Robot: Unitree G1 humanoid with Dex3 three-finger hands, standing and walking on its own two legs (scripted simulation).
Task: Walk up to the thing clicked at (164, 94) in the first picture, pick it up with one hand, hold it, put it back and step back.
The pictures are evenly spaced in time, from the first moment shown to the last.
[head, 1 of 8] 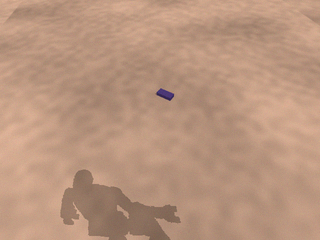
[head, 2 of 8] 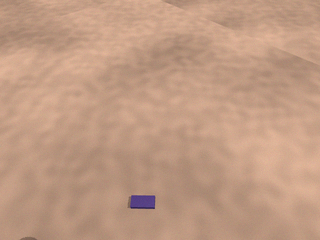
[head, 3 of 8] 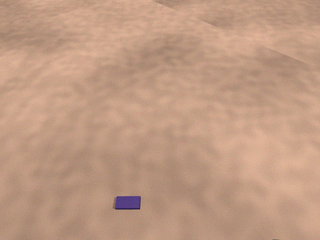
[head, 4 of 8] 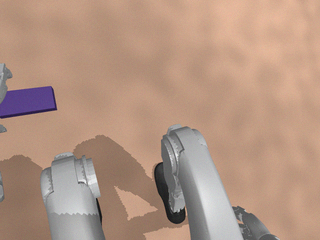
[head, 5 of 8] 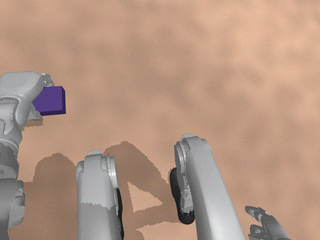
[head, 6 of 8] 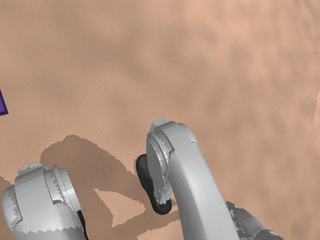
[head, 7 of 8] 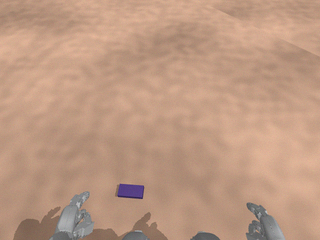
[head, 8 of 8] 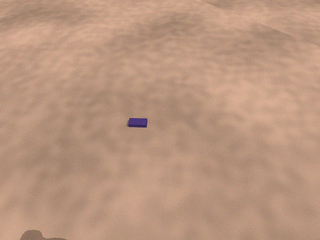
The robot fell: no
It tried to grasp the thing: yes
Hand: left
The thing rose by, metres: 0.69
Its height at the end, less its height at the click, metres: +0.00
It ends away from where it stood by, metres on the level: 0.01
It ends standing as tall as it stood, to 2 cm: yes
